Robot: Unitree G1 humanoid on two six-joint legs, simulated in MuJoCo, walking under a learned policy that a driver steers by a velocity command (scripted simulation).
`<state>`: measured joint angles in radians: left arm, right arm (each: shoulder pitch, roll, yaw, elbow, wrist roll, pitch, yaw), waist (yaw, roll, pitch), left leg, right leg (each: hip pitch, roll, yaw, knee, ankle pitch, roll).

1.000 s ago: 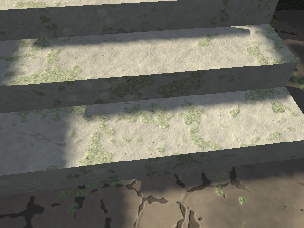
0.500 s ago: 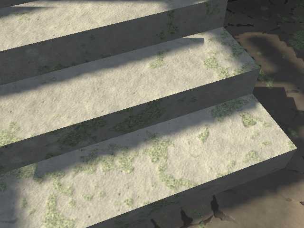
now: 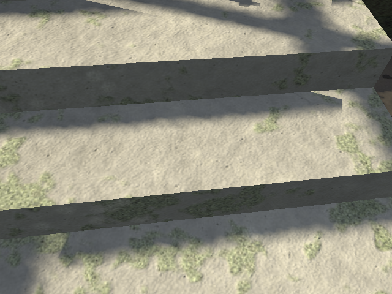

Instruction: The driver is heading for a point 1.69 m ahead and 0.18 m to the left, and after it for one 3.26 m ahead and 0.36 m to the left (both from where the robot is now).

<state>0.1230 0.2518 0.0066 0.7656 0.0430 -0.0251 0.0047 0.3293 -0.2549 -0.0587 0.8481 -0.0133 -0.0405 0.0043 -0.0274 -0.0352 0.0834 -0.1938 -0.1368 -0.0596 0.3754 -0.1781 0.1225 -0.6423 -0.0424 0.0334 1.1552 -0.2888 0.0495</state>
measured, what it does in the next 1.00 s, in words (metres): climbs, turning left: right foot 0.17 m higher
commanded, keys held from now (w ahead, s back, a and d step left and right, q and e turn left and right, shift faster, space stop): q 0.48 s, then no key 0.34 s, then e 0.18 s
